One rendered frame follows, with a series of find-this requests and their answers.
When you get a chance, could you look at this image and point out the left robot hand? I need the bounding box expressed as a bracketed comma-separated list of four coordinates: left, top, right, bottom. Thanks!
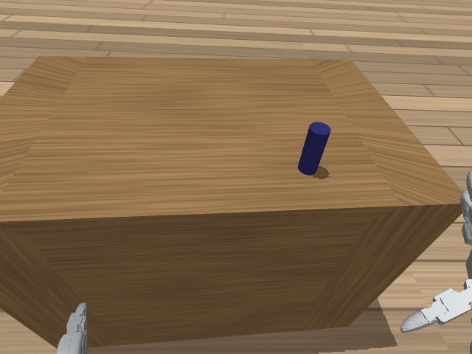
[55, 302, 88, 354]

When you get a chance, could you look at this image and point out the right robot hand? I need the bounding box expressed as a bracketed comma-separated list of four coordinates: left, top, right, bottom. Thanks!
[400, 170, 472, 333]

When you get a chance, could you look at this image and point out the can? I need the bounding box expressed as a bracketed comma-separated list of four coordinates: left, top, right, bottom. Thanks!
[298, 122, 331, 175]

